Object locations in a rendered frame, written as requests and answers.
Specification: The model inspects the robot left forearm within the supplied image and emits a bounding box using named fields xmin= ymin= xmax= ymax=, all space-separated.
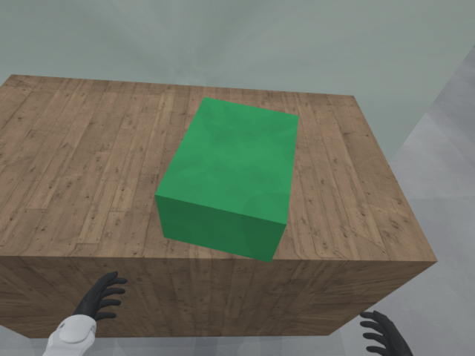
xmin=42 ymin=314 xmax=96 ymax=356

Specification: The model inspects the robot right hand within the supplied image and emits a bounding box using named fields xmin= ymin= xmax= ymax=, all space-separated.
xmin=360 ymin=311 xmax=413 ymax=356

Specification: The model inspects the robot left hand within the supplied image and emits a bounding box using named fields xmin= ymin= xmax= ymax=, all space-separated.
xmin=72 ymin=271 xmax=128 ymax=322

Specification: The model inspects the carton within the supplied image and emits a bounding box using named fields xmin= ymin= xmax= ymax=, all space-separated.
xmin=154 ymin=97 xmax=299 ymax=263

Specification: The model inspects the pedestal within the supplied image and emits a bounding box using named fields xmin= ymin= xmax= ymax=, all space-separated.
xmin=0 ymin=74 xmax=438 ymax=338

